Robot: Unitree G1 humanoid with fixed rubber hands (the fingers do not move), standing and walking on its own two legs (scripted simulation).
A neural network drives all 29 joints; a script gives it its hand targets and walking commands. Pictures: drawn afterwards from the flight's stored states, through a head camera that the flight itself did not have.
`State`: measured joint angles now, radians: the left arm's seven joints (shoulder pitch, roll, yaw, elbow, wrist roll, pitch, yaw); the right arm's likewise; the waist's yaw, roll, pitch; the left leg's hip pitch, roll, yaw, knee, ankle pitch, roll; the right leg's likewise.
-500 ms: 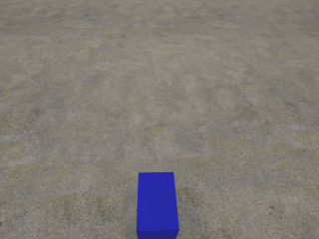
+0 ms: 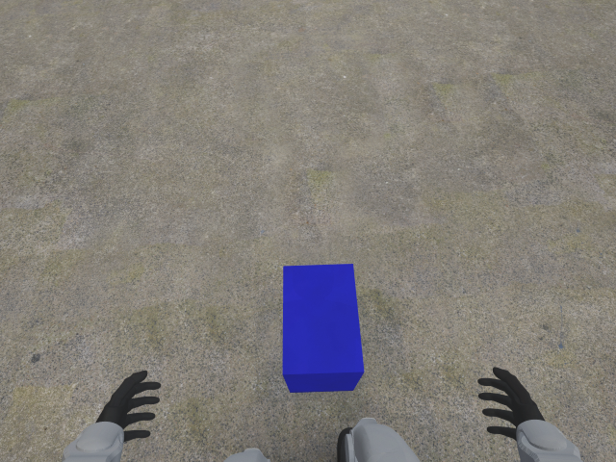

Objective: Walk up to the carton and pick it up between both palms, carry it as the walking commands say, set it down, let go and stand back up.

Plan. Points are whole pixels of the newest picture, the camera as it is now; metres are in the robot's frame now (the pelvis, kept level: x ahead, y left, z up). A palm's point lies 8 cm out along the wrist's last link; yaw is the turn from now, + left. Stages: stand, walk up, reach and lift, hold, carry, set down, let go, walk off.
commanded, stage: reach and lift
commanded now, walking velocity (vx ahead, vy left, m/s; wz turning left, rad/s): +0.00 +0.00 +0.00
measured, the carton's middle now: (320, 331) +0.44 -0.04 -0.60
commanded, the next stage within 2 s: none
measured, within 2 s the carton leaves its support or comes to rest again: neither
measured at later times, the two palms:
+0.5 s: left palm (173, 364) +0.28 +0.21 -0.15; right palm (483, 372) +0.24 -0.27 -0.15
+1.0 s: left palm (219, 294) +0.41 +0.16 -0.20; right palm (427, 291) +0.39 -0.23 -0.20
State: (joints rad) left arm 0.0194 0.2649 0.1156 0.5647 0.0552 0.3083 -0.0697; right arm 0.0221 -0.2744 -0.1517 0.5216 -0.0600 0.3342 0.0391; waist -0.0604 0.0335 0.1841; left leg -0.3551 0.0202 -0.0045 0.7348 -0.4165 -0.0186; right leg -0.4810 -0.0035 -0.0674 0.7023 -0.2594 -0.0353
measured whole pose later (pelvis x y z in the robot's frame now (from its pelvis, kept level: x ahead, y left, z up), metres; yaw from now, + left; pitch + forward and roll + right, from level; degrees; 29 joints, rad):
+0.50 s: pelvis -0.04 +0.01 -0.05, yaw +0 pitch +18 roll +1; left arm -0.36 0.17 0.14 0.53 0.03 0.33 0.06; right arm -0.37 -0.30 -0.21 0.63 -0.01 0.31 0.09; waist -0.06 0.01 0.13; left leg -0.88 -0.01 0.02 1.02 -0.45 0.00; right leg -1.00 -0.02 -0.01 0.95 -0.26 -0.01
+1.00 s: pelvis -0.05 -0.01 -0.09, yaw +3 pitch +39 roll +3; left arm -0.90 0.17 0.23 0.75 0.01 0.19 0.08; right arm -0.89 -0.21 -0.32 0.77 -0.04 0.18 0.00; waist -0.07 0.00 0.01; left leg -1.37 -0.03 -0.02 1.10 -0.41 -0.03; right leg -1.48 -0.02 -0.02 1.04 -0.23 -0.04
